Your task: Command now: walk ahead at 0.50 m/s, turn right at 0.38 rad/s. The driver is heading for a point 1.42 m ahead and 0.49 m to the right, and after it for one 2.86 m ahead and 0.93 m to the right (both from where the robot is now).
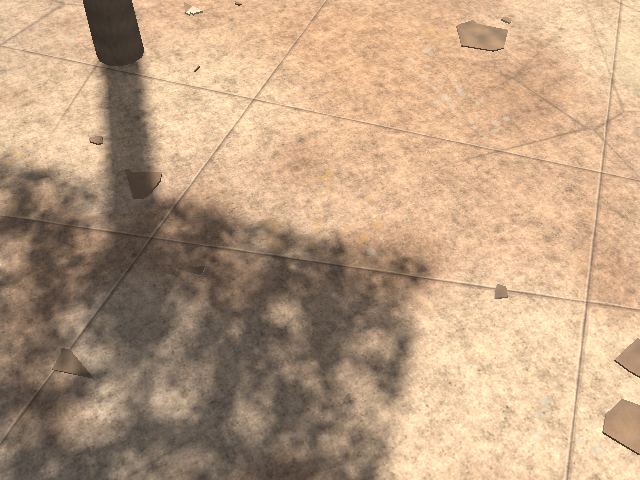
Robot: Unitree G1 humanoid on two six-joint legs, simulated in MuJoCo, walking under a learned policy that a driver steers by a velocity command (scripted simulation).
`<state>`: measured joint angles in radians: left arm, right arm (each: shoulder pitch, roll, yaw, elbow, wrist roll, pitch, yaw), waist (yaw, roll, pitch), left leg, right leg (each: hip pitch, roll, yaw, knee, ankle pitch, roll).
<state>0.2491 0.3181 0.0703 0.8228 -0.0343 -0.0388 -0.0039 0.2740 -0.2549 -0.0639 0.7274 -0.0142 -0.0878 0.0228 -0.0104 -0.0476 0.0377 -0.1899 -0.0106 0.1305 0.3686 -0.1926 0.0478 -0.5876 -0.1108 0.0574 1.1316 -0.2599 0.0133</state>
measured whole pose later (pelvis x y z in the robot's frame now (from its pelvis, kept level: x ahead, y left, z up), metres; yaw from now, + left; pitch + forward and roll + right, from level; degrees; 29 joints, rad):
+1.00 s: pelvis +0.56 -0.12 +0.00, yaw -31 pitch +1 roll +1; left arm 0.25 0.30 0.06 0.70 -0.01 -0.04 0.00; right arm 0.29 -0.26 -0.06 0.79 0.00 -0.10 0.02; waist -0.03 -0.05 0.02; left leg -0.23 -0.05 0.01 0.38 -0.18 0.04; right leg -0.54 -0.04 0.06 1.08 -0.33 -0.02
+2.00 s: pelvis +1.03 -0.39 -0.01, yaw -17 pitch +2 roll +0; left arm 0.21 0.30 0.05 0.74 0.01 -0.11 0.00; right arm 0.25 -0.29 -0.06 0.72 0.01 -0.05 0.03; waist -0.01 -0.02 0.05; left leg -0.31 -0.10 -0.03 0.44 -0.16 0.10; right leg -0.51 -0.07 0.05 1.11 -0.35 0.01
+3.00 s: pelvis +1.35 -0.49 -0.01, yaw -3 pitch -1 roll -1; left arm 0.17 0.26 0.02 0.92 0.01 0.00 0.01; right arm 0.13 -0.23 -0.04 0.72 -0.01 0.01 -0.01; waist 0.02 0.00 0.03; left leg -0.28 -0.02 -0.04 0.55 -0.26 0.01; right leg -0.14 -0.02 -0.02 0.50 -0.35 0.02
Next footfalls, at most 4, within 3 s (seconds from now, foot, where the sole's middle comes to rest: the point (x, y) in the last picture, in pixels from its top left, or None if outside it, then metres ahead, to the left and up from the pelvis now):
0.32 right None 0.32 -0.16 -0.78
0.80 left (347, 399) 0.65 -0.06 -0.78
1.30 right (498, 363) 0.75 -0.42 -0.78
1.82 left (446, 237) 1.13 -0.35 -0.78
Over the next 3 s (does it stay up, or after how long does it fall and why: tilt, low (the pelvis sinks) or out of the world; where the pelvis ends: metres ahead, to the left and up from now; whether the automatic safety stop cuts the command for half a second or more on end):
stays up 1.35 -0.49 -0.01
